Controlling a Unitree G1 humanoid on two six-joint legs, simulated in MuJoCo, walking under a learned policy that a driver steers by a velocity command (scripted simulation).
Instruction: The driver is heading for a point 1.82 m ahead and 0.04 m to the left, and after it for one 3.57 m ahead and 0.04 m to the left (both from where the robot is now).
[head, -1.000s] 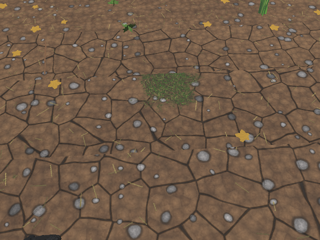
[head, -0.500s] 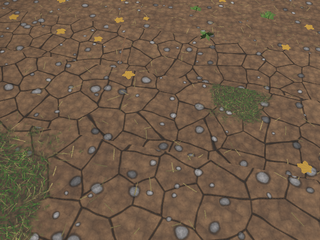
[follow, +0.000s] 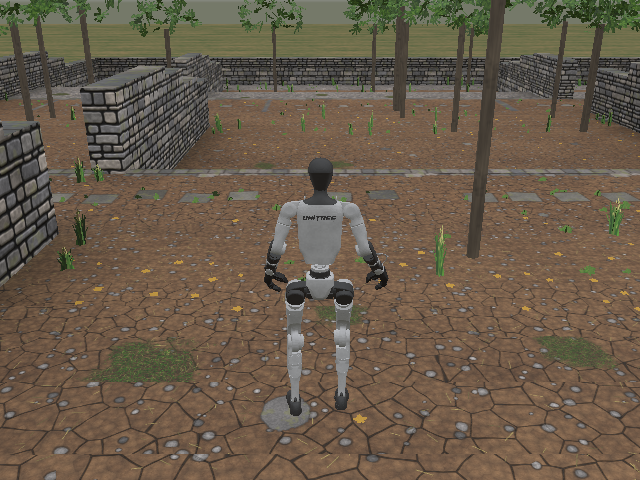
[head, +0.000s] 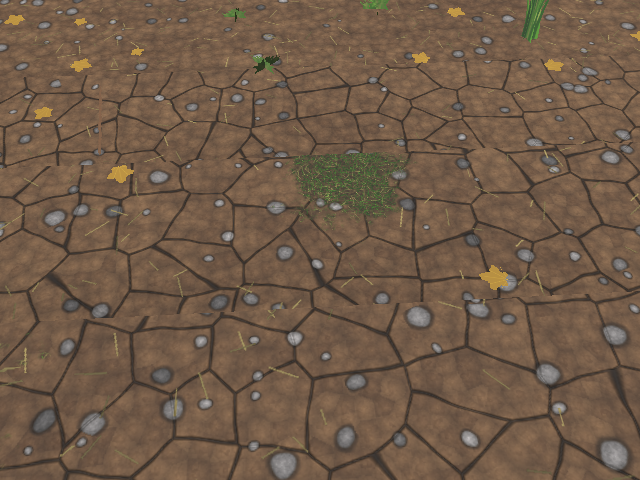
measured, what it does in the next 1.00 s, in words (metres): walks ahead: left foot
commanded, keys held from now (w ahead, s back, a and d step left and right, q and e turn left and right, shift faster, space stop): e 0.16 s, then no key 0.08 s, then w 0.06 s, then w+q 0.68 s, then w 0.02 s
